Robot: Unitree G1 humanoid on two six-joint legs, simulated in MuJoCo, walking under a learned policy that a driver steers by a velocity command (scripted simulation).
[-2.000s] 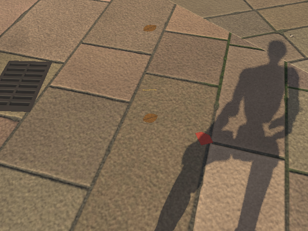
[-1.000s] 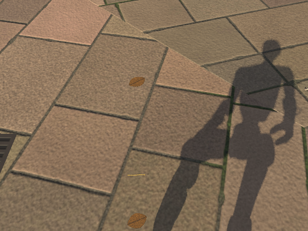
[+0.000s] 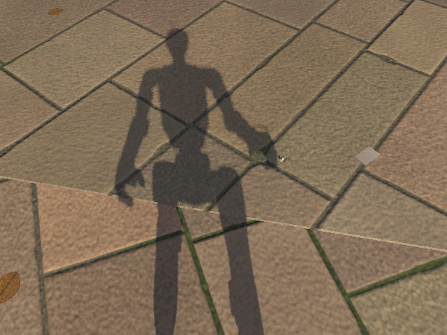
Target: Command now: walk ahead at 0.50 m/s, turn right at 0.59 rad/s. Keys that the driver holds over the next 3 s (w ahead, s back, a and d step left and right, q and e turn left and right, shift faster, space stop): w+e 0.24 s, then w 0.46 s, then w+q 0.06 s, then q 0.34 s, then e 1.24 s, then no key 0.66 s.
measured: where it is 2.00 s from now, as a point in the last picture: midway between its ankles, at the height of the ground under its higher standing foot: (281, 277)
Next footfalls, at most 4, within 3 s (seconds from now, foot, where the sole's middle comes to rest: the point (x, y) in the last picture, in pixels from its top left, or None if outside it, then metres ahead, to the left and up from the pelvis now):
0.24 left None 0.33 0.14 -0.78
0.72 right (314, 314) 0.53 -0.18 -0.78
1.20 left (245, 253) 0.72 0.02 -0.78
1.62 right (322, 287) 0.61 -0.21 -0.78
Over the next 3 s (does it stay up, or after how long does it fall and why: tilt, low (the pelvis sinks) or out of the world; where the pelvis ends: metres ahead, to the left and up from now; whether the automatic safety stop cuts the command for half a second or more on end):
stays up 0.61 -0.14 -0.01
